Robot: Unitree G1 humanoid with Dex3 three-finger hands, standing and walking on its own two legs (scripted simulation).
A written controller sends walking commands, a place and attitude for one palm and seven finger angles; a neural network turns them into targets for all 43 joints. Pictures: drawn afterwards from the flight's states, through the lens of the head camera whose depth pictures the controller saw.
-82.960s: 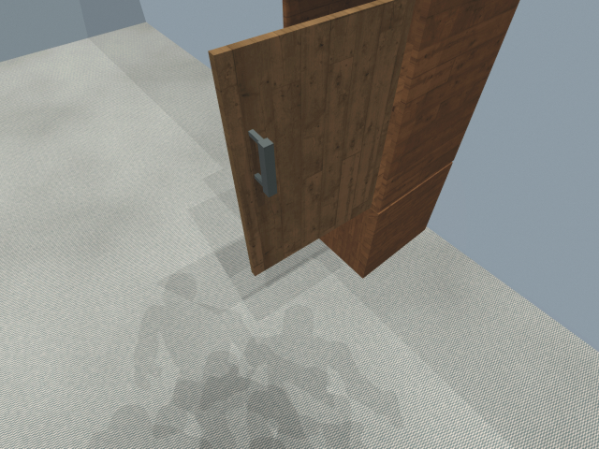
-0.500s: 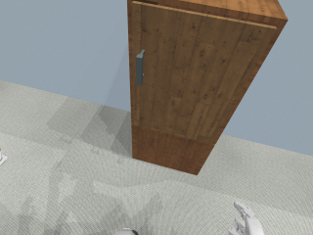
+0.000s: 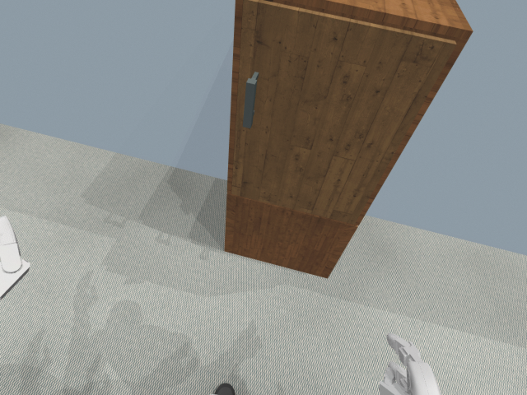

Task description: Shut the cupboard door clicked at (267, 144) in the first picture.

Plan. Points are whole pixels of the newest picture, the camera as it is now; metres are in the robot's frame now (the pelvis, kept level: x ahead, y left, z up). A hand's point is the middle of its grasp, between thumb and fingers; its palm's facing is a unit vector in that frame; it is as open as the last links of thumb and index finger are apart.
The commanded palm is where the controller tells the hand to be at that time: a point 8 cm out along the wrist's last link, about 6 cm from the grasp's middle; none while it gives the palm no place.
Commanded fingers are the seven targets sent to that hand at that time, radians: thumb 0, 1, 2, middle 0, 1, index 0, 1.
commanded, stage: stop stepping back and stand still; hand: left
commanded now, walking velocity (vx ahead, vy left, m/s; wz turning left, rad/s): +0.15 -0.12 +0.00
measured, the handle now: (251, 100) +0.74 +0.09 +0.04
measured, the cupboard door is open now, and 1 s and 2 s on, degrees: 0 0 0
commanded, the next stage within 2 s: let the arm hang, fingers relaxed in 1.62 s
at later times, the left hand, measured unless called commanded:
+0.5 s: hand out of the picture +0.13 +0.31 +0.18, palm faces +0.45 -0.84 -0.30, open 7.5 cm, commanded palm +0.03 +0.36 +0.18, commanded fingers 0.00 0.90 0.90 -0.20 -0.30 -0.20 -0.30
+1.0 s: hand out of the picture +0.07 +0.38 +0.19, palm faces +0.35 -0.82 -0.44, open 7.5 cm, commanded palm +0.02 +0.42 +0.18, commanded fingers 0.00 0.90 0.90 -0.20 -0.30 -0.20 -0.30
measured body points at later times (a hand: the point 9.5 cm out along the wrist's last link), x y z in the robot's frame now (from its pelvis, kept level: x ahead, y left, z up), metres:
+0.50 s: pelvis -0.10 +0.05 -0.05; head -0.13 +0.09 +0.40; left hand +0.10 +0.36 +0.19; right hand +0.01 -0.21 -0.12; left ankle +0.13 +0.07 -0.72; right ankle -0.16 -0.07 -0.74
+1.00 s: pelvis -0.14 +0.13 +0.02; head -0.15 +0.15 +0.47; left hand +0.04 +0.42 +0.21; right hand +0.03 -0.07 -0.05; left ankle -0.05 +0.22 -0.73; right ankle -0.15 +0.05 -0.70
